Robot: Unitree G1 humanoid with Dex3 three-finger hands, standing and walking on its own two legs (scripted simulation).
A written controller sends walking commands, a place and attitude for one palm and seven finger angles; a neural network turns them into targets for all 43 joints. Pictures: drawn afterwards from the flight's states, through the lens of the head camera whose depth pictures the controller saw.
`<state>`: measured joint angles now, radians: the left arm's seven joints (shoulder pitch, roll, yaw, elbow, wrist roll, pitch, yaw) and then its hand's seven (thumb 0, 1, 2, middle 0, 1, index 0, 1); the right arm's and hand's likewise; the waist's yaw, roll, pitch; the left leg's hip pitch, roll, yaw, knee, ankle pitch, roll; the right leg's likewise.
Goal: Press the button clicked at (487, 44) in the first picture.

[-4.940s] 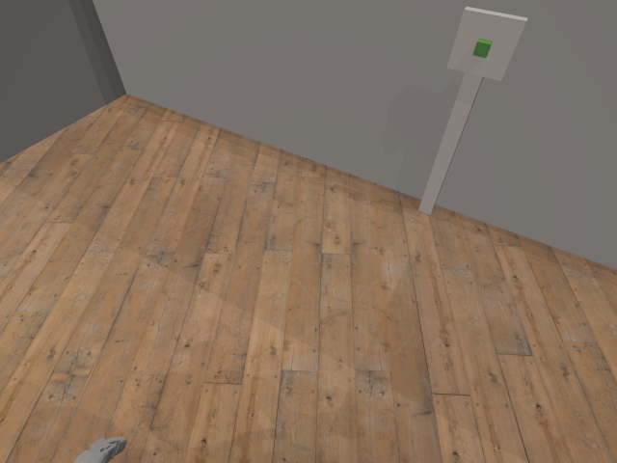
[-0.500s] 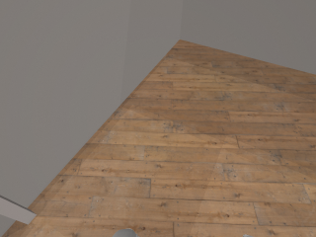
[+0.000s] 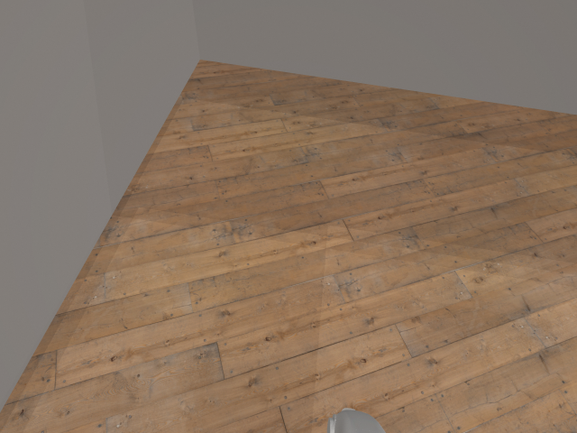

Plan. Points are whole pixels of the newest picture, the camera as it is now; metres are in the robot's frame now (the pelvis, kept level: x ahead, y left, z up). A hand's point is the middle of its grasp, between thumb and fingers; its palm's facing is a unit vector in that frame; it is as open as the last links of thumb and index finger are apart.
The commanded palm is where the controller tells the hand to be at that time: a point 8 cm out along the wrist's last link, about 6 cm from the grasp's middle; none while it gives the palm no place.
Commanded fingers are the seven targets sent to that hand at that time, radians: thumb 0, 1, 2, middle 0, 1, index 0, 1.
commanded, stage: walk to a spot facing it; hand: left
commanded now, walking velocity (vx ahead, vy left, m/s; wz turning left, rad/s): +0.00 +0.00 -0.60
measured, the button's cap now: out of the picture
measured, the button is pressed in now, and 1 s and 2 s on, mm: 0 0 0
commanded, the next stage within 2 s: turn to face it in 0.20 s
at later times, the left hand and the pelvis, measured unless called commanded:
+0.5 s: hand (221, 393) +0.19 +0.11 -0.15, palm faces -0.19 -0.96 -0.23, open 7.4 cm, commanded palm none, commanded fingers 0.00 0.90 0.90 -0.20 -0.30 -0.20 -0.30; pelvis +0.06 -0.05 +0.00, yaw -11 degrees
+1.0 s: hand out of the picture +0.13 +0.18 -0.16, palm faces +0.10 -0.95 -0.28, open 7.4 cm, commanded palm none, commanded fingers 0.00 0.90 0.90 -0.20 -0.30 -0.20 -0.30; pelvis +0.05 -0.04 +0.00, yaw +4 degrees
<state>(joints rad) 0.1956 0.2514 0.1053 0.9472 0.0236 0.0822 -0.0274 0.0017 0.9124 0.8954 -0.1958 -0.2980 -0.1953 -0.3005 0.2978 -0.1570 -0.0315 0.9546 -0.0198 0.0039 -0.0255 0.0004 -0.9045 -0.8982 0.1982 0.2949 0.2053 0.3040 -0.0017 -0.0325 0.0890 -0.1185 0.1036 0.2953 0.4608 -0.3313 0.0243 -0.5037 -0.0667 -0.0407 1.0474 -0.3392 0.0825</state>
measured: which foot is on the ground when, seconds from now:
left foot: down 0.00-0.16, up 0.18-0.60, down 0.62-1.00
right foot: up 0.00-0.14, down 0.16-0.64, up 0.66-1.00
